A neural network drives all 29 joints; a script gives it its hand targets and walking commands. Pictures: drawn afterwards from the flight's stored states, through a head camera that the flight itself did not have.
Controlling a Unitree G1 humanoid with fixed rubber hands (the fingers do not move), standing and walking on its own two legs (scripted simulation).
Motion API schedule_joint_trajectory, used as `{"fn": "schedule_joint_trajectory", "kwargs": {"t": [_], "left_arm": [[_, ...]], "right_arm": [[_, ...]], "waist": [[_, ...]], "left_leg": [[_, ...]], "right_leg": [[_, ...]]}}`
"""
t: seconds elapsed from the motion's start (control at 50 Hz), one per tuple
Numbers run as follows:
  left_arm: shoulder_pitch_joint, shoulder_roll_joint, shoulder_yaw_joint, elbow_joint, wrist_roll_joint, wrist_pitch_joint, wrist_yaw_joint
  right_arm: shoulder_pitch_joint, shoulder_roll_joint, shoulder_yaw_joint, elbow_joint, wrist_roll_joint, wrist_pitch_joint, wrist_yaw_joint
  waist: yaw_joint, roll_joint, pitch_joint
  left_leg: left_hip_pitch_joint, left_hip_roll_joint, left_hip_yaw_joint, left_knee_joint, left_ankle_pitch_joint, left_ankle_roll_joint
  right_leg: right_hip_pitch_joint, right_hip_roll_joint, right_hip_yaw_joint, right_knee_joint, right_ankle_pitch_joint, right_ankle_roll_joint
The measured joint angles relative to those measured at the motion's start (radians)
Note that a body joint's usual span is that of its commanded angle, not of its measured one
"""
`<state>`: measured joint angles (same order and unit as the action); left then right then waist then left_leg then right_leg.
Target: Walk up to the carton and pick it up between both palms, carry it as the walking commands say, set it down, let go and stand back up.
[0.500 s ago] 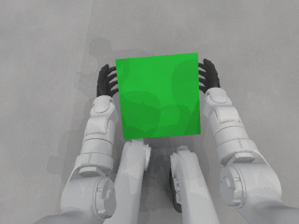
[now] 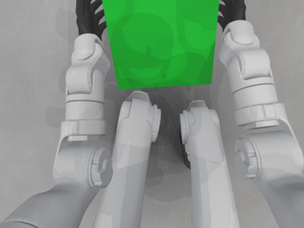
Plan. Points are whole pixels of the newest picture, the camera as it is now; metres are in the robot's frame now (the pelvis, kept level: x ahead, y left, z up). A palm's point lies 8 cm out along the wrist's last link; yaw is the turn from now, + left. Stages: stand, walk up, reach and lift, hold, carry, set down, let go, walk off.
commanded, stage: set down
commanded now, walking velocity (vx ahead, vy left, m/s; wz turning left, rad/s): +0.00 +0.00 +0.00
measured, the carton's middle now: (160, 27) +0.51 +0.05 -0.22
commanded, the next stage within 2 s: none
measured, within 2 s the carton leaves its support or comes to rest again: neither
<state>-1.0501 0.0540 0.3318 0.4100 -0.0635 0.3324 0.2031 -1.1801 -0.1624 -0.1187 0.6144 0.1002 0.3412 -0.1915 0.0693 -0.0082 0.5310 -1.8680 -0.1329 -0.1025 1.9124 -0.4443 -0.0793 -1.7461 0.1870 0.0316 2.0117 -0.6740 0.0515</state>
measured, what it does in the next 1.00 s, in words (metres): lowers itself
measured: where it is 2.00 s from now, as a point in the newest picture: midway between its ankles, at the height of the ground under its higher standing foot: (161, 142)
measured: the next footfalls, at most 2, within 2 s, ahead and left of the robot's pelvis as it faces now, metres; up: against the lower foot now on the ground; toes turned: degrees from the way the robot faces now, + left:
none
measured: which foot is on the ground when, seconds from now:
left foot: down 0.00-1.00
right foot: down 0.00-1.00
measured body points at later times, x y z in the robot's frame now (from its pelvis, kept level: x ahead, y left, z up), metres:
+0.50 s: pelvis +0.00 +0.00 -0.05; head +0.36 +0.03 +0.20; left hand +0.51 +0.19 -0.22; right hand +0.56 -0.09 -0.22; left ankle +0.17 +0.12 -0.42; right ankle +0.10 -0.12 -0.42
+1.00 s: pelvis +0.00 -0.01 -0.08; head +0.35 +0.00 +0.19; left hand +0.53 +0.20 -0.23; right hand +0.58 -0.09 -0.23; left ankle +0.16 +0.12 -0.42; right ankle +0.10 -0.12 -0.42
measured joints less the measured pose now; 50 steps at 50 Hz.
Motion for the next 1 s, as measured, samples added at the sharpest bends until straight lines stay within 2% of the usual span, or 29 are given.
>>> {"fn": "schedule_joint_trajectory", "kwargs": {"t": [0.08,0.16,0.24,0.3,0.38,0.46,0.54,0.6,0.68,0.78,1.0], "left_arm": [[-0.055,0.019,-0.006,0.075,-0.002,0.039,0.011],[-0.183,0.032,0.023,0.224,0.049,0.030,0.010],[-0.260,0.026,0.065,0.284,0.107,0.001,0.000],[-0.279,0.023,0.091,0.283,0.129,-0.010,-0.020],[-0.268,0.016,0.102,0.240,0.127,-0.016,-0.021],[-0.255,0.047,0.035,0.247,0.097,-0.004,-0.005],[-0.228,0.064,0.017,0.221,0.039,0.006,-0.001],[-0.224,0.065,0.030,0.235,0.020,0.006,0.001],[-0.241,0.075,0.045,0.287,0.042,-0.019,-0.017],[-0.258,0.095,0.057,0.332,0.049,-0.048,-0.044],[-0.303,0.117,0.099,0.402,0.082,-0.062,-0.097]], "right_arm": [[-0.046,-0.013,-0.015,0.078,-0.005,0.026,0.006],[-0.158,-0.025,-0.094,0.240,-0.078,-0.007,0.040],[-0.228,-0.037,-0.142,0.303,-0.134,-0.037,0.060],[-0.260,-0.038,-0.153,0.314,-0.149,-0.045,0.074],[-0.272,-0.043,-0.130,0.293,-0.135,-0.044,0.072],[-0.249,-0.053,-0.085,0.254,-0.083,-0.019,0.049],[-0.232,-0.052,-0.047,0.223,-0.040,-0.003,0.027],[-0.248,-0.052,-0.039,0.253,-0.042,0.005,0.025],[-0.276,-0.052,-0.030,0.311,-0.062,-0.004,0.023],[-0.287,-0.052,0.001,0.328,-0.042,-0.028,0.000],[-0.350,-0.058,0.007,0.416,-0.060,-0.046,0.001]], "waist": [[0.007,0.003,-0.004],[0.021,0.015,-0.008],[0.029,0.017,-0.009],[0.029,0.006,-0.009],[0.023,-0.007,-0.007],[0.034,-0.003,-0.004],[0.039,0.002,-0.004],[0.035,0.005,-0.006],[0.031,0.002,-0.008],[0.033,-0.002,-0.008],[0.047,-0.022,-0.009]], "left_leg": [[-0.001,-0.010,-0.004,0.036,0.001,-0.004],[-0.018,-0.017,-0.016,0.037,0.023,-0.006],[-0.058,-0.017,-0.022,0.031,0.044,-0.009],[-0.099,-0.012,-0.021,0.040,0.049,-0.011],[-0.162,-0.008,-0.019,0.071,0.044,-0.015],[-0.206,-0.011,-0.026,0.119,0.022,-0.026],[-0.225,-0.012,-0.019,0.163,-0.007,-0.035],[-0.221,-0.010,-0.009,0.184,-0.025,-0.039],[-0.218,0.004,0.006,0.198,-0.038,-0.038],[-0.228,0.017,0.016,0.209,-0.038,-0.038],[-0.252,0.036,0.023,0.228,-0.020,-0.039]], "right_leg": [[0.006,-0.003,-0.009,0.035,-0.006,0.006],[-0.012,-0.006,-0.020,0.032,0.015,0.007],[-0.057,-0.005,-0.025,0.026,0.039,0.007],[-0.103,0.000,-0.025,0.036,0.048,0.008],[-0.168,0.006,-0.027,0.068,0.046,0.010],[-0.211,0.009,-0.040,0.114,0.024,0.003],[-0.230,0.009,-0.042,0.165,-0.008,-0.009],[-0.229,0.009,-0.037,0.194,-0.028,-0.015],[-0.236,0.018,-0.025,0.216,-0.034,-0.018],[-0.258,0.031,-0.018,0.233,-0.022,-0.017],[-0.302,0.044,-0.016,0.255,0.014,-0.014]]}}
